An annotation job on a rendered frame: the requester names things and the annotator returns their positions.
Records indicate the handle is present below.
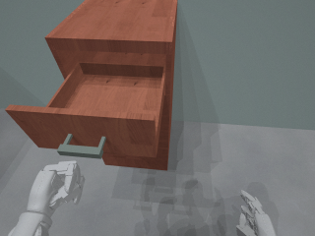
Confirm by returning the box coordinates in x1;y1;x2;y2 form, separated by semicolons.
57;134;106;159

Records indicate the left robot forearm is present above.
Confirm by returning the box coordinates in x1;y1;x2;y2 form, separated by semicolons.
8;211;53;236

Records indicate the robot left hand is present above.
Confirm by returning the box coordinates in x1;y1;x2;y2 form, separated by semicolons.
27;160;86;217

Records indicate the cabinet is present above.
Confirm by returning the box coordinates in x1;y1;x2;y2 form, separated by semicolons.
45;0;178;171

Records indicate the robot right hand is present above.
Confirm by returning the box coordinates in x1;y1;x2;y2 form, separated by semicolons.
236;190;277;236

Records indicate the drawer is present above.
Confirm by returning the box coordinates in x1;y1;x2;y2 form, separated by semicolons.
5;61;166;158

